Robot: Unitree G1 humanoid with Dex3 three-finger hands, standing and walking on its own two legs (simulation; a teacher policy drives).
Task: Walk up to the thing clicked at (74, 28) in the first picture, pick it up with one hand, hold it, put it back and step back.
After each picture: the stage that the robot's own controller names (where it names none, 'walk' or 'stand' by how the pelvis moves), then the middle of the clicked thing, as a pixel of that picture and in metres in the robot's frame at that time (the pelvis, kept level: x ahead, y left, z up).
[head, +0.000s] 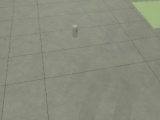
stand; (74, 29) +1.65 +0.07 -0.72
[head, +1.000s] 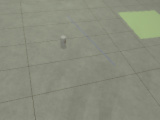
walk; (63, 40) +1.52 +0.11 -0.72
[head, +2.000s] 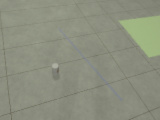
walk; (55, 69) +0.96 +0.18 -0.72
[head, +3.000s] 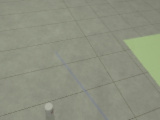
walk; (49, 109) +0.58 +0.19 -0.72
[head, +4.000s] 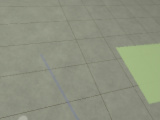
walk; out of the picture +0.43 +0.29 -0.70
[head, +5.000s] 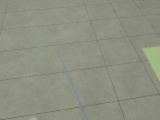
stand; out of the picture +0.41 +0.35 -0.69
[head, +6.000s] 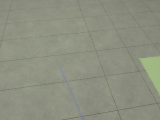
stand; out of the picture +0.40 +0.33 -0.72
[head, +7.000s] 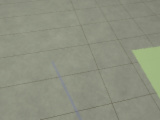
walk; out of the picture +0.37 +0.36 -0.72
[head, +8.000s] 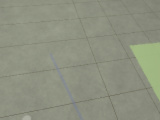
walk; out of the picture +0.41 +0.34 -0.70
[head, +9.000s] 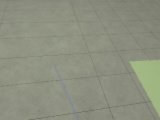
walk; out of the picture +0.48 +0.30 -0.72
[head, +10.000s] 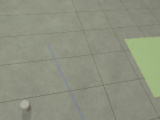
stand; (25, 107) +0.50 +0.36 -0.70
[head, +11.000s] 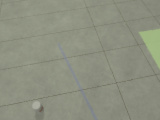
stand; (38, 107) +0.48 +0.37 -0.70
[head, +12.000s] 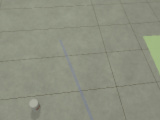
stand; (35, 105) +0.45 +0.33 -0.70
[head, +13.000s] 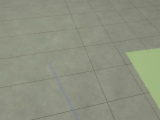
stand; out of the picture +0.42 +0.36 -0.72
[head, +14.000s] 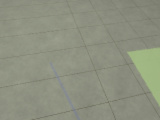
stand; out of the picture +0.42 +0.36 -0.72
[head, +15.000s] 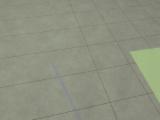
stand; out of the picture +0.41 +0.36 -0.72
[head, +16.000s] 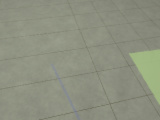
go down; out of the picture +0.42 +0.36 -0.72
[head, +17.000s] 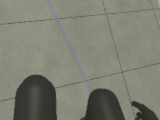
go down; out of the picture +0.45 +0.45 -0.37
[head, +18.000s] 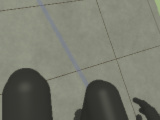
go down; out of the picture +0.42 +0.50 -0.32
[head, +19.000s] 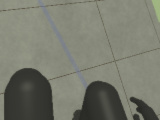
go down; out of the picture +0.43 +0.50 -0.32
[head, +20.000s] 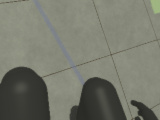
go down; out of the picture +0.42 +0.50 -0.32
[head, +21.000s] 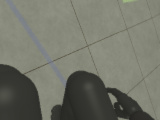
approach; out of the picture +0.37 +0.52 -0.27
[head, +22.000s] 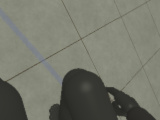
approach; out of the picture +0.34 +0.54 -0.24
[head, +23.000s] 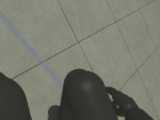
approach; out of the picture +0.34 +0.54 -0.24
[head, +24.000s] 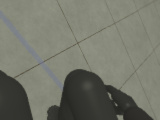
approach; out of the picture +0.34 +0.53 -0.24
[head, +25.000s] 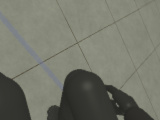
approach; out of the picture +0.34 +0.54 -0.24
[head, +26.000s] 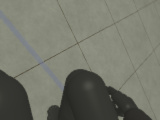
approach; out of the picture +0.34 +0.53 -0.25
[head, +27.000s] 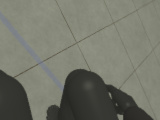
approach; out of the picture +0.34 +0.54 -0.24
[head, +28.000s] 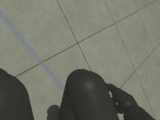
approach; out of the picture +0.34 +0.54 -0.25
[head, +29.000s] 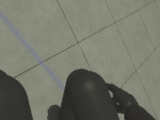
approach; out of the picture +0.34 +0.54 -0.24
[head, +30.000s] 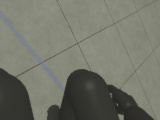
approach; out of the picture +0.34 +0.54 -0.24
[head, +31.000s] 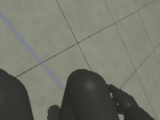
approach; out of the picture +0.34 +0.54 -0.24
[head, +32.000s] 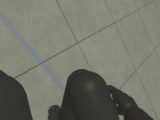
approach; out of the picture +0.33 +0.54 -0.24
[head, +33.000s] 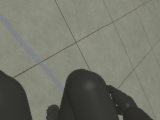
approach; out of the picture +0.33 +0.54 -0.24
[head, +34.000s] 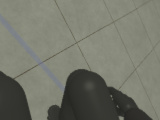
approach; out of the picture +0.33 +0.54 -0.24
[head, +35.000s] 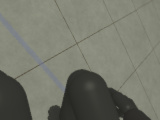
approach; out of the picture +0.33 +0.54 -0.24
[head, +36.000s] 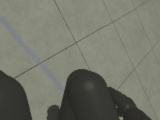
approach; out of the picture +0.33 +0.54 -0.24
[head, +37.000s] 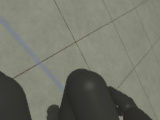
approach; out of the picture +0.33 +0.54 -0.24
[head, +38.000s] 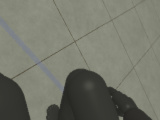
approach; out of the picture +0.33 +0.54 -0.24
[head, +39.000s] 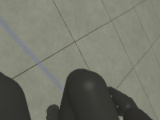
approach; out of the picture +0.33 +0.54 -0.24
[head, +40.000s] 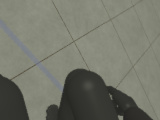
approach; out of the picture +0.32 +0.54 -0.24
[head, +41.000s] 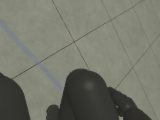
approach; out of the picture +0.32 +0.54 -0.24
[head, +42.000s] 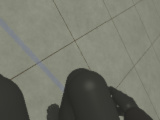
approach; out of the picture +0.32 +0.54 -0.24
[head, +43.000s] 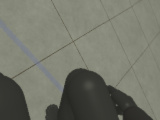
approach; out of the picture +0.32 +0.54 -0.24
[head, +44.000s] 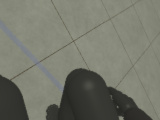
approach; out of the picture +0.32 +0.54 -0.24
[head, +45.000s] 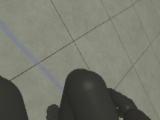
approach; out of the picture +0.32 +0.54 -0.24
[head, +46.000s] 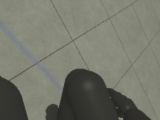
stand; out of the picture +0.32 +0.54 -0.24
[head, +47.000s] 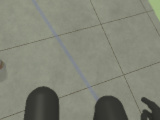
walk; out of the picture +0.44 +0.47 -0.42
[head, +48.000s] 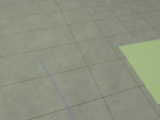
stand; out of the picture +0.41 +0.38 -0.66
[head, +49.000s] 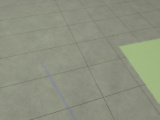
stand; out of the picture +0.42 +0.39 -0.66
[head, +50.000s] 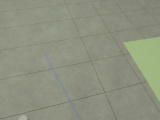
stand; out of the picture +0.42 +0.40 -0.68
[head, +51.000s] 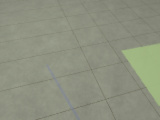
stand; out of the picture +0.44 +0.39 -0.72
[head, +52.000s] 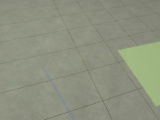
stand; out of the picture +0.39 +0.39 -0.72
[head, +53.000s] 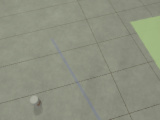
walk; (36, 101) +0.50 +0.41 -0.71
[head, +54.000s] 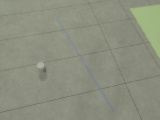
walk; (41, 68) +0.78 +0.33 -0.69
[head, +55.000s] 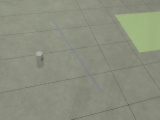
stand; (39, 57) +1.05 +0.37 -0.71
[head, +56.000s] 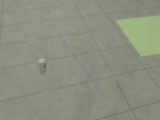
stand; (42, 64) +1.04 +0.38 -0.72
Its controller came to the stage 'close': no
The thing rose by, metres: 0.00
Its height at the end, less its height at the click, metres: +0.00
